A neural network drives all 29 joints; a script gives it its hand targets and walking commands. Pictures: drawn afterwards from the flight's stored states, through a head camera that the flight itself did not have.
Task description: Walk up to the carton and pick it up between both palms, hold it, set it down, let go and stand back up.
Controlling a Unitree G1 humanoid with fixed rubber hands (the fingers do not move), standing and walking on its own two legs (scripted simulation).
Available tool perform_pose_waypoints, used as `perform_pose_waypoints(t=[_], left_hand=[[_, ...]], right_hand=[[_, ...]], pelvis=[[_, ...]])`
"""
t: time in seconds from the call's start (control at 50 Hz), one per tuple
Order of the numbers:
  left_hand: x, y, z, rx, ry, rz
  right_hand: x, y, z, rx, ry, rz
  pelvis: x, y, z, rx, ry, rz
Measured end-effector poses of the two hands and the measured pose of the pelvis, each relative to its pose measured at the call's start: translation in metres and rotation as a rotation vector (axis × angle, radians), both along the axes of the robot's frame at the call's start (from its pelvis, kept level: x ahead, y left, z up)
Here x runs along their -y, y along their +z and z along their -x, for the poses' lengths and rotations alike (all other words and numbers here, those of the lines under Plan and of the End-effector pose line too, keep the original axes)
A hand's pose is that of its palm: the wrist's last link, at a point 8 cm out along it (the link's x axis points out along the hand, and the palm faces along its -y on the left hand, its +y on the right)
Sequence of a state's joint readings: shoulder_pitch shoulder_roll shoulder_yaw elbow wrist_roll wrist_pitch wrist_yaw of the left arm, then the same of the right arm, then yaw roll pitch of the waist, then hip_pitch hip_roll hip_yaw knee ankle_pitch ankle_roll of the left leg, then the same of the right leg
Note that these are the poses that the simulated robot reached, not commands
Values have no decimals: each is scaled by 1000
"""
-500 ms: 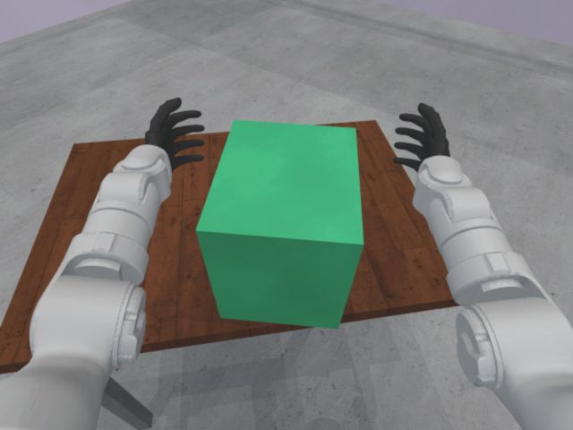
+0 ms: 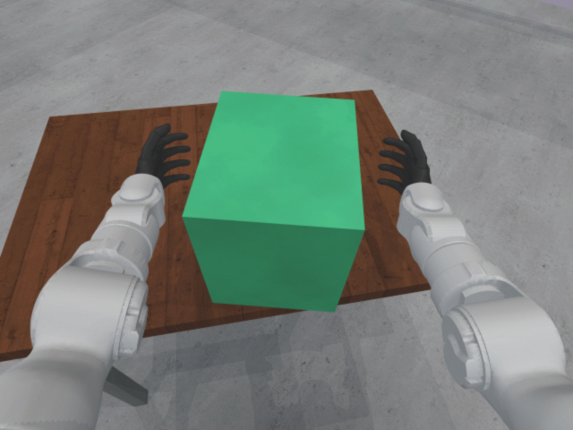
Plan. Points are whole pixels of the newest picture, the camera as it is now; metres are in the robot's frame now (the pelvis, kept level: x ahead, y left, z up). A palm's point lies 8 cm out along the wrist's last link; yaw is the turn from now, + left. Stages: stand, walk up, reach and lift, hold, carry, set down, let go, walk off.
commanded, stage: reach and lift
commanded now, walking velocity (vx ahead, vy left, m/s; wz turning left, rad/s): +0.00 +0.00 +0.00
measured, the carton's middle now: (280, 205) +0.46 -0.02 +0.03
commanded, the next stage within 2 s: none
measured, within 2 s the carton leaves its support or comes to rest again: neither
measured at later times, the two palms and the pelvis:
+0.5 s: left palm (167, 191) +0.47 +0.15 +0.07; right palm (399, 204) +0.41 -0.19 +0.07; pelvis -0.01 +0.00 -0.01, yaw +0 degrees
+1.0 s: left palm (181, 194) +0.48 +0.13 +0.06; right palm (379, 204) +0.42 -0.16 +0.06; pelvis -0.01 +0.00 -0.01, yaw +0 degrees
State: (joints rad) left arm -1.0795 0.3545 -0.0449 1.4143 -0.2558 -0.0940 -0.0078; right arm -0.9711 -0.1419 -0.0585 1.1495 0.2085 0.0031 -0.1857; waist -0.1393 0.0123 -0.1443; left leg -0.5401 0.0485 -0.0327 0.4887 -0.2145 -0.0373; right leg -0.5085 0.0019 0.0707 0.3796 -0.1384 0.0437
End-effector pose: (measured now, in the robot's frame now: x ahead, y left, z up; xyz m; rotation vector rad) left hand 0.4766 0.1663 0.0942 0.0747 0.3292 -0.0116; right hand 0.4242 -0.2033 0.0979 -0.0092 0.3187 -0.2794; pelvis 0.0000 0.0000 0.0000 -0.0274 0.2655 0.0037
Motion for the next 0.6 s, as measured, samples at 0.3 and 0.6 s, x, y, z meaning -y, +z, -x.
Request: perform_pose_waypoints(t=[0.3, 0.6], left_hand=[[0, -33, 2, 39, -3, 12], [21, -24, 9, 60, -40, 33]], right_hand=[[-3, -39, 9, 20, 2, 2], [-26, -26, 9, 44, 38, -38]], pelvis=[[-1, -9, 8, -106, -5, 3], [-1, -10, 12, -104, -5, 3]])
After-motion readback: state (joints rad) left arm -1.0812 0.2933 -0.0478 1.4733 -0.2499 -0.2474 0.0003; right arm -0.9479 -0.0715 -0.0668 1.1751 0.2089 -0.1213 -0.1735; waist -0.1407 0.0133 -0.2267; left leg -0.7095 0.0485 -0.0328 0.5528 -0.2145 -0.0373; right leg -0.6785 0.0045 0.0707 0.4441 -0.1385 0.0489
